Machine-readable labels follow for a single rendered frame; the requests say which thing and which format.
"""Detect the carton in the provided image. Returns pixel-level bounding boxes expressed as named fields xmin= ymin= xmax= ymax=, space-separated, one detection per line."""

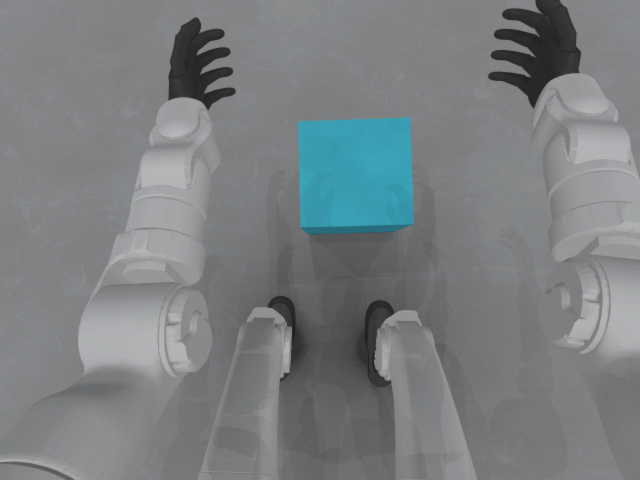
xmin=298 ymin=118 xmax=414 ymax=234

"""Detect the right robot foot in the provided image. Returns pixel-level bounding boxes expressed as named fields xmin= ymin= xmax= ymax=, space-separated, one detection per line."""
xmin=365 ymin=300 xmax=394 ymax=387

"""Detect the robot left forearm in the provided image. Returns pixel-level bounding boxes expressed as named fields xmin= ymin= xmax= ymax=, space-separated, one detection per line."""
xmin=78 ymin=97 xmax=221 ymax=362

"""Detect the robot right forearm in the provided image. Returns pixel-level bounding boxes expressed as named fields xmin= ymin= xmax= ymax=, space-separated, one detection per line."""
xmin=531 ymin=73 xmax=640 ymax=264

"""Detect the left robot upper arm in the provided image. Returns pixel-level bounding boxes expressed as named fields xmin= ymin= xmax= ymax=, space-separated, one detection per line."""
xmin=0 ymin=282 xmax=213 ymax=480

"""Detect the robot right hand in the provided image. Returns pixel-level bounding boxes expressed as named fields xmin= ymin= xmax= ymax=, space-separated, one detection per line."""
xmin=488 ymin=0 xmax=581 ymax=108

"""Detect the right robot shin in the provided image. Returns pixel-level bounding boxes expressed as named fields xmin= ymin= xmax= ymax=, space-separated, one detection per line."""
xmin=374 ymin=310 xmax=435 ymax=377

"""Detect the robot left hand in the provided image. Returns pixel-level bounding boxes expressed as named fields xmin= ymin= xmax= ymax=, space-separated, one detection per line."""
xmin=168 ymin=17 xmax=236 ymax=110

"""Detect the right robot upper arm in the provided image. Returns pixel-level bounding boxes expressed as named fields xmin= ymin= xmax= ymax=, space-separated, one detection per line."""
xmin=538 ymin=254 xmax=640 ymax=480

